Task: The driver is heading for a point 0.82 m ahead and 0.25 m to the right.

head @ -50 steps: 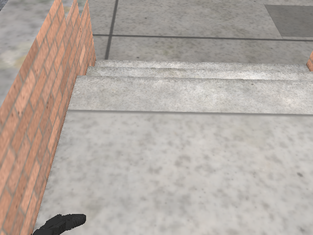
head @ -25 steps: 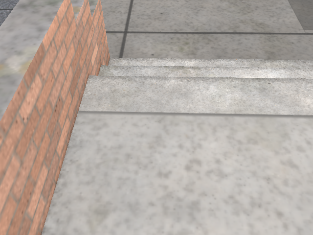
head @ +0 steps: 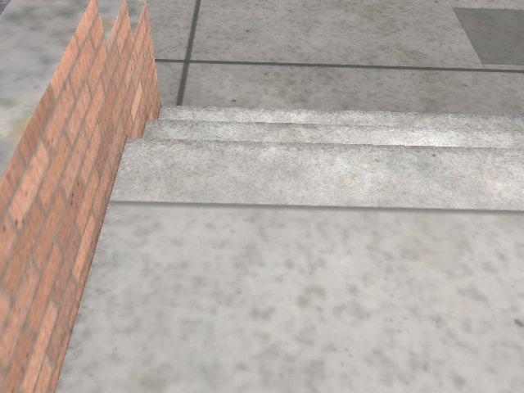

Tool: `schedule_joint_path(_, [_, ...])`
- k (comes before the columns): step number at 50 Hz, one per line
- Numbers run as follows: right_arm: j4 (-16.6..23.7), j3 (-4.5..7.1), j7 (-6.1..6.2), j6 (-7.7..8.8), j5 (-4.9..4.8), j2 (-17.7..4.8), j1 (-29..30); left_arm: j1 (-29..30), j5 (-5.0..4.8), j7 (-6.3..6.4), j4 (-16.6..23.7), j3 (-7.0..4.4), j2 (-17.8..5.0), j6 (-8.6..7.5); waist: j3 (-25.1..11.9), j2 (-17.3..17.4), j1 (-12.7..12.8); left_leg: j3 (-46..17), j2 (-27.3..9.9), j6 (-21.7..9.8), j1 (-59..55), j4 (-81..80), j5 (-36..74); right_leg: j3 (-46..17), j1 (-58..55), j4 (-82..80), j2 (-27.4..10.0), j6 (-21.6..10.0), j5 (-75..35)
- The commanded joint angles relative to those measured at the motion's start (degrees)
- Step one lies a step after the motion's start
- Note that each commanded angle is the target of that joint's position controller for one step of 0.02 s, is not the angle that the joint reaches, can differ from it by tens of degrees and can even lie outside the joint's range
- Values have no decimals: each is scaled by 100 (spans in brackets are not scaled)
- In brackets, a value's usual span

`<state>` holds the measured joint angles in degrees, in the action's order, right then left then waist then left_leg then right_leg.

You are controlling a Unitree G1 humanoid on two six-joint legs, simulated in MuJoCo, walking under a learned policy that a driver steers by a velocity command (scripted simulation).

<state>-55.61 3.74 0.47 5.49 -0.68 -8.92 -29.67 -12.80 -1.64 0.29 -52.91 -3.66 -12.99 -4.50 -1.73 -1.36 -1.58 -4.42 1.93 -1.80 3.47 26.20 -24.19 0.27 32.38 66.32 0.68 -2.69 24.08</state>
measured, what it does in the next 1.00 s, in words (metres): walks ahead: right foot, then left foot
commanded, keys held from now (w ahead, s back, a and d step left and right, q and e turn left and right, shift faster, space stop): w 0.08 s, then no key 0.44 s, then w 0.48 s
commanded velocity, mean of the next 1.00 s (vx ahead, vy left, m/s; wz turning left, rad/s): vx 0.27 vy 0.00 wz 0.00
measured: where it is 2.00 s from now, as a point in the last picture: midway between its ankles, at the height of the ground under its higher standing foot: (296, 296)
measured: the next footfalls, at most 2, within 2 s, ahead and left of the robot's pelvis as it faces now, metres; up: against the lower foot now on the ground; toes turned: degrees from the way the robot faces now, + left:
right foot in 0.22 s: +0.29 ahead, -0.13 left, +0.00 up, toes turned +0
left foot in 0.60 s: +0.27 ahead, +0.08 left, +0.00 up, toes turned +0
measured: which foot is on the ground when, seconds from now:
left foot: down 0.00-0.24, up 0.26-0.58, down 0.60-1.00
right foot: up 0.00-0.20, down 0.22-0.66, up 0.68-1.00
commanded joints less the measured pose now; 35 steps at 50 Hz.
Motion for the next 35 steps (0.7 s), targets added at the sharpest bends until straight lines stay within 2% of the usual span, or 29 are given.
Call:
schedule_joint_path(1, [133, 5, 7, -114, -7, -463, -366, 863, 79, -129, 664, 13, -117, -93, 650, 779, -52, -1209, -1427, -802, -608, -1132, 3436, -32, 1960, -28, -433, 111, -1080])
schedule_joint_path(3, [188, -16, 88, -145, -14, -571, -265, 1451, 101, -160, 979, 124, 59, -47, 841, 698, -109, -706, -1157, -711, 261, -1420, 3292, 202, 1206, -1151, -306, 230, -1824])
schedule_joint_path(4, [221, 12, 131, -146, 15, -741, -226, 1791, 95, -162, 1133, 168, 119, -45, 927, 653, -174, -585, -1070, -668, 610, -1601, 3162, 291, 720, -1830, -189, 236, -2162])
schedule_joint_path(6, [170, 57, 166, -128, 19, -992, -287, 1976, 80, -173, 1291, 158, 34, -33, 954, 830, -159, -434, -1052, -612, 862, -1652, 3688, 405, -159, -2580, 83, 220, -2418])
schedule_joint_path(7, [128, 81, 193, -117, -45, -1055, -310, 1958, 56, -178, 1350, 134, -49, -25, 857, 989, -118, -414, -1114, -571, 666, -1515, 4031, 377, -366, -2829, 132, 177, -2428])
schedule_joint_path(8, [96, 63, 203, -100, -51, -1028, -320, 1851, 34, -178, 1378, 86, -188, -38, 730, 1057, -21, -415, -1159, -483, 433, -1244, 4552, 321, -611, -3083, 182, 97, -2475])
schedule_joint_path(9, [66, 55, 203, -96, -33, -1034, -270, 1503, 58, -162, 1302, -3, -391, -51, 448, 1150, 185, -384, -1157, -359, 210, -811, 5319, 346, -1056, -3224, 315, -20, -2559])
schedule_joint_path(10, [88, 48, 202, -101, -39, -1037, -137, 837, 111, -145, 1085, -98, -587, -69, 68, 1219, 537, -294, -1031, -214, 125, -99, 6018, 391, -1806, -3331, 452, -174, -2678])
schedule_joint_path(11, [122, 55, 175, -91, 0, -1100, -43, 21, 124, -123, 826, -162, -745, -67, -346, 1123, 935, -194, -835, -40, 529, 849, 5996, 264, -2935, -3572, 291, -332, -3405])
schedule_joint_path(12, [255, -35, 126, -45, 171, -801, -168, -1012, 253, -81, 544, -250, -1237, -56, -1275, 128, 1110, -80, -408, 209, 1987, 2680, 3727, -988, -5067, -3127, -955, -803, -5903])
schedule_joint_path(13, [-25, -234, 36, -11, 46, -124, -1362, -1415, 311, -190, 320, -178, -1329, -20, -2847, -1311, 699, -435, 394, 409, 2859, 4853, -1701, -3293, -6306, -3577, -2713, -1996, -6543])
schedule_joint_path(14, [-185, -46, -12, -34, -46, -730, -1245, -1127, 190, -211, 336, -155, -1011, 60, -2585, -712, 736, -749, 144, 425, 2873, 5202, -1499, -3527, -5399, -4121, -2339, -1925, -4919])
schedule_joint_path(15, [108, -1, 41, -135, -129, -815, -441, -174, 99, -197, 462, -57, -781, 81, -1246, -588, 480, -207, -158, 432, 3178, 5054, -950, -2648, -4063, -4443, -2023, -1611, -4001])
schedule_joint_path(16, [234, -1, 131, -244, -67, -771, 101, 504, 91, -179, 574, 47, -465, 95, -562, -93, 322, -21, -401, 453, 2995, 4638, -517, -2045, -2900, -4718, -1682, -1372, -3609])
schedule_joint_path(17, [279, 46, 215, -344, 6, -770, 246, 880, 154, -173, 624, 101, -330, 93, -268, -74, 139, -3, -546, 469, 2576, 4245, -246, -1625, -2027, -4926, -1465, -1186, -3436])
schedule_joint_path(18, [310, 58, 240, -436, 44, -685, 141, 995, 260, -181, 598, 95, -369, 92, -204, -249, -42, -24, -637, 451, 1915, 3860, -18, -1307, -1306, -5130, -1283, -1077, -3174])
schedule_joint_path(19, [288, 47, 259, -480, 64, -542, 73, 1062, 319, -185, 543, 103, -348, 82, -148, -348, -154, 81, -606, 433, 1535, 3390, 76, -1026, -912, -5223, -1126, -1044, -3195])
schedule_joint_path(21, [338, 2, 296, -494, 97, -370, 185, 967, 372, -115, 428, 106, -381, 54, -174, -464, -219, 145, -574, 442, 1203, 2397, 82, -791, -705, -5254, -1102, -1162, -3345])
schedule_joint_path(22, [391, -7, 300, -513, 141, -397, 363, 872, 346, -68, 375, 97, -443, 60, -260, -437, -170, 127, -599, 431, 1062, 2021, 229, -806, -743, -5293, -1119, -1191, -2995])
schedule_joint_path(24, [442, 18, 291, -578, 138, -577, 641, 759, 281, 11, 311, 61, -604, 126, -347, -405, -95, 156, -564, 391, 847, 1549, 714, -932, -733, -5448, -1159, -1138, -1596])
schedule_joint_path(26, [442, 38, 275, -638, 157, -660, 808, 846, 220, 43, 289, 79, -616, 196, -96, -351, -168, 239, -490, 297, 528, 1097, 1196, -1023, -403, -5596, -1084, -963, -179])
schedule_joint_path(28, [442, 71, 254, -613, 188, -758, 886, 664, 114, 68, 216, 44, -751, 236, 127, -393, -147, 491, -341, 165, 513, 1033, 845, -1229, -307, -5711, -1008, -765, 1050])
schedule_joint_path(29, [464, 84, 248, -570, 148, -818, 923, 559, 67, 86, 204, 9, -879, 262, 258, -370, -130, 552, -320, 58, 702, 957, 475, -1433, -427, -5708, -1080, -750, 1454])
schedule_joint_path(30, [475, 77, 242, -511, 103, -818, 945, 485, 23, 101, 215, -1, -913, 279, 382, -269, -125, 509, -369, -99, 857, 676, 220, -1590, -562, -5588, -1129, -748, 1665])
schedule_joint_path(31, [435, 86, 238, -448, 78, -876, 938, 463, -9, 116, 255, 9, -857, 271, 496, -8, -107, 360, -455, -294, 915, 312, -3, -1521, -564, -5395, -1035, -704, 1605])
schedule_joint_path(32, [330, 134, 228, -389, 68, -1005, 809, 584, -34, 125, 363, 18, -799, 250, 621, 468, -127, -60, -646, -507, 1120, -236, -659, -1017, -514, -5025, -706, -549, 1480])
schedule_joint_path(33, [226, 162, 226, -300, 35, -1058, 546, 768, -40, 125, 469, 43, -688, 187, 696, 962, -206, -743, -980, -742, 960, -919, -1364, -404, -245, -4144, -225, -331, 1068])
schedule_joint_path(34, [131, 222, 208, -213, 32, -1256, 219, 965, -38, 107, 559, 70, -522, 96, 694, 1550, -312, -1846, -1670, -1026, 406, -1690, -1738, 201, 347, -2932, 195, -151, 289])
schedule_joint_path(35, [164, 255, 188, -139, 78, -1349, 255, 1031, 3, 79, 574, 51, -565, 21, 760, 1649, -340, -2592, -2122, -1215, -19, -1913, -1273, 81, 934, -2180, 171, -194, 146])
